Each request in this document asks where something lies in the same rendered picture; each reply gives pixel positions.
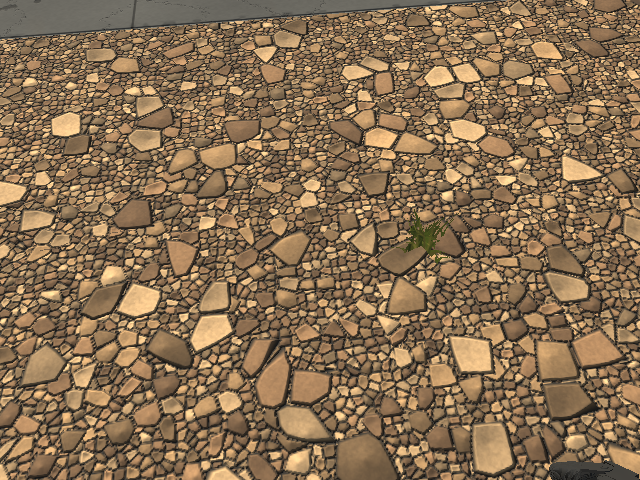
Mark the robot right hand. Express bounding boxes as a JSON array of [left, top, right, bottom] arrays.
[[549, 460, 640, 480]]

